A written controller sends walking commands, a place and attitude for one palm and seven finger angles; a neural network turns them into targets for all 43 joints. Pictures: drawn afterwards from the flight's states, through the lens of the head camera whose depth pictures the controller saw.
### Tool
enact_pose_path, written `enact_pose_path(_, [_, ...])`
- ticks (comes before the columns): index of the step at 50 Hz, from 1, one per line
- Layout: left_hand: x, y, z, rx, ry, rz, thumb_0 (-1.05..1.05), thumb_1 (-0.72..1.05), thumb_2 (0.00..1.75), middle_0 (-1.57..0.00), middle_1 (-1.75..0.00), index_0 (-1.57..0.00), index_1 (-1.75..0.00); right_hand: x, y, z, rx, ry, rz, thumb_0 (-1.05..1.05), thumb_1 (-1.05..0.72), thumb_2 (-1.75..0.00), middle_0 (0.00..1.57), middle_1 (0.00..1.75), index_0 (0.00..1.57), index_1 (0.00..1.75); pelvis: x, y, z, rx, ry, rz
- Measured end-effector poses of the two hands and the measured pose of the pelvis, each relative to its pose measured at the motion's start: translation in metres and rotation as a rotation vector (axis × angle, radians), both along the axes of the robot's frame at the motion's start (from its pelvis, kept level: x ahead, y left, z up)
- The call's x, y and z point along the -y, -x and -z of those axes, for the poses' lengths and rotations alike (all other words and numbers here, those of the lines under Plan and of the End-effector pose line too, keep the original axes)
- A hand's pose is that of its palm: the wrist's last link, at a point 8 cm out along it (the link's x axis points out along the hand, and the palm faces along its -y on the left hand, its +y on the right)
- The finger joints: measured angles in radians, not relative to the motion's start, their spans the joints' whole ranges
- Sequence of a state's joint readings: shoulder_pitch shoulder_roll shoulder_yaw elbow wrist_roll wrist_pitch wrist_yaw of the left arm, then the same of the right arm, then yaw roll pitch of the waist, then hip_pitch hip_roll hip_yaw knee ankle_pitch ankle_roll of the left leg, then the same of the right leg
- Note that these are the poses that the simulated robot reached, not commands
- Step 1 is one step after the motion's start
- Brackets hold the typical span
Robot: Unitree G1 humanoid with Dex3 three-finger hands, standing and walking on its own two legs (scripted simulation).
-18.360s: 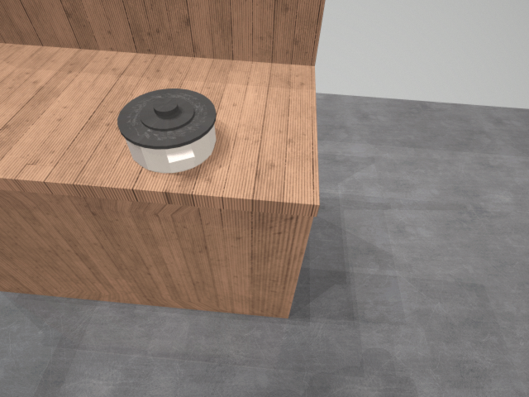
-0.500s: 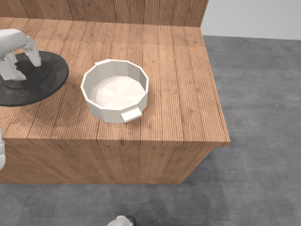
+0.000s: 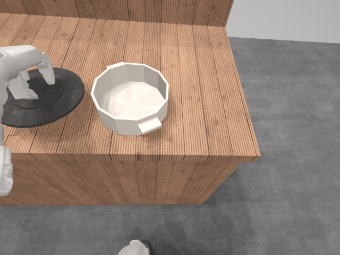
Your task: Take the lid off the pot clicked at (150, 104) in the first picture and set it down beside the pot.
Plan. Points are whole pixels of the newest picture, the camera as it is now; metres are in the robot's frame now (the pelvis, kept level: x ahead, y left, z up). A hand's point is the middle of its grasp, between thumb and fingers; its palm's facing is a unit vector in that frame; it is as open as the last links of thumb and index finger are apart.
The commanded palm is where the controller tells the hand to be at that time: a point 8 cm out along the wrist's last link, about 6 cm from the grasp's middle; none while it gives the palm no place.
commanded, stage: lower the lid onto the table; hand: left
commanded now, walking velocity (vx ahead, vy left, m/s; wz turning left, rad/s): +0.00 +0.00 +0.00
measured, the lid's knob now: (35, 86) +0.49 +0.31 +0.08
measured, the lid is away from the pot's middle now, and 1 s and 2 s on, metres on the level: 0.22 0.24 0.24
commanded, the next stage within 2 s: open the fingers wide in 0.96 s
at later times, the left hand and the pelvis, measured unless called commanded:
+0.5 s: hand (27, 93) +0.47 +0.31 +0.08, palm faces -0.50 -0.10 -0.86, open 7.9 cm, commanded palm +0.52 +0.31 +0.15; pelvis +0.00 +0.01 -0.01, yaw -1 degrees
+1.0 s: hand (30, 100) +0.47 +0.32 +0.06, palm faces -0.51 -0.10 -0.85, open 7.9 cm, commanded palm +0.54 +0.31 +0.11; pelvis -0.01 +0.01 -0.02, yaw -1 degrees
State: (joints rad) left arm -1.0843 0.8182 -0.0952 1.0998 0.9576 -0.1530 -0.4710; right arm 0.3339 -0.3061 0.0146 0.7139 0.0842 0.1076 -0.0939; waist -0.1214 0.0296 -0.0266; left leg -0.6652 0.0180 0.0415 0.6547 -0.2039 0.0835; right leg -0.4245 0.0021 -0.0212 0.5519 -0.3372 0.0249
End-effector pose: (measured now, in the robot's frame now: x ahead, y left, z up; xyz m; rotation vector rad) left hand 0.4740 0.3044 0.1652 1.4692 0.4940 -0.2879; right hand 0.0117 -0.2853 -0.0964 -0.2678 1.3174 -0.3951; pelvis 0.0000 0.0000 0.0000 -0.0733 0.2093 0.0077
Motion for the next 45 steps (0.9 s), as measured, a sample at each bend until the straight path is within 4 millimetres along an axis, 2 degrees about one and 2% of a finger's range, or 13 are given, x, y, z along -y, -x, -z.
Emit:
enact_pose_path(13, [-0.010,-0.012,0.012,-0.004,-0.006,-0.034,0.02,0.21,0.81,-0.60,-0.93,-0.62,-0.95,-0.005,0.019,0.000,-0.048,0.002,0.043,0.00,-0.90,-0.90,0.20,0.30,0.20,0.30,-0.003,-0.005,0.002,-0.032,0.004,0.014])
enact_pose_path(19, [-0.017,-0.008,0.022,-0.035,0.008,-0.054,0.02,0.21,0.81,-0.60,-0.93,-0.62,-0.95,-0.007,0.021,0.002,-0.069,-0.003,0.053,0.00,-0.90,-0.90,0.20,0.30,0.20,0.30,-0.003,-0.005,0.004,-0.040,0.008,0.015])
enact_pose_path(34, [-0.015,0.002,0.038,-0.024,0.010,-0.006,0.02,0.21,0.81,-0.60,-0.93,-0.62,-0.95,-0.008,0.014,0.003,-0.030,0.022,0.033,0.00,-0.90,-0.90,0.20,0.30,0.20,0.30,-0.007,0.002,0.008,-0.043,0.018,0.013])
enact_pose_path(45, [-0.017,0.002,0.047,-0.037,0.007,-0.009,0.02,0.18,0.78,-0.62,-0.97,-0.65,-0.98,-0.010,0.027,0.006,-0.054,0.031,0.040,0.00,-0.90,-0.90,0.20,0.30,0.20,0.30,-0.010,0.008,0.013,-0.061,0.021,0.015])
